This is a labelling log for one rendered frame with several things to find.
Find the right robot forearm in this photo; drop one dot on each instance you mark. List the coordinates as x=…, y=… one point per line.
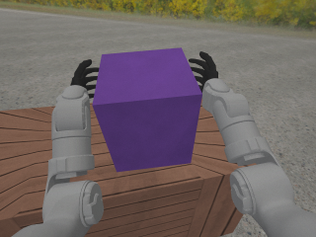
x=243, y=142

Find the pedestal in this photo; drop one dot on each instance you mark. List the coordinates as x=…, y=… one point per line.
x=185, y=200

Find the robot right upper arm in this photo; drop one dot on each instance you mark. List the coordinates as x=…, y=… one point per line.
x=264, y=192

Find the left robot forearm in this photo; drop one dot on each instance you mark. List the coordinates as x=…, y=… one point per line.
x=71, y=134

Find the carton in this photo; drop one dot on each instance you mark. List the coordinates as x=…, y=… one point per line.
x=147, y=104

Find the robot left upper arm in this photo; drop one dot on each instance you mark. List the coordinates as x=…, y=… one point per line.
x=69, y=210

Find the left robot hand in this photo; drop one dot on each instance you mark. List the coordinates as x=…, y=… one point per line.
x=80, y=78

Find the right robot hand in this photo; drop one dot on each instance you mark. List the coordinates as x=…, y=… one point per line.
x=208, y=71

